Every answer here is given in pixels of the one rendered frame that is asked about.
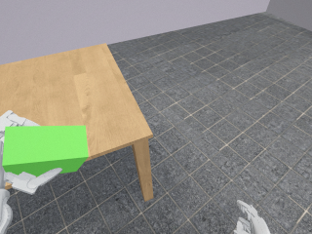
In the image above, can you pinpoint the sponge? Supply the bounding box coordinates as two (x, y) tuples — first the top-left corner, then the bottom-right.
(2, 125), (89, 177)

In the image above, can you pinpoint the robot left hand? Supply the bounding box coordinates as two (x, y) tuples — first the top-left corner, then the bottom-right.
(0, 110), (62, 195)

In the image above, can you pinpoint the left robot forearm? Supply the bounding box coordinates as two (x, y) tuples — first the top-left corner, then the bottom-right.
(0, 188), (13, 234)

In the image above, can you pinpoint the robot right hand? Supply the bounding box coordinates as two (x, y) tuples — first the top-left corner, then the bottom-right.
(233, 200), (271, 234)

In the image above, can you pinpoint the table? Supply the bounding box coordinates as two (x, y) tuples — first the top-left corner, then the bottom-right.
(0, 43), (154, 202)

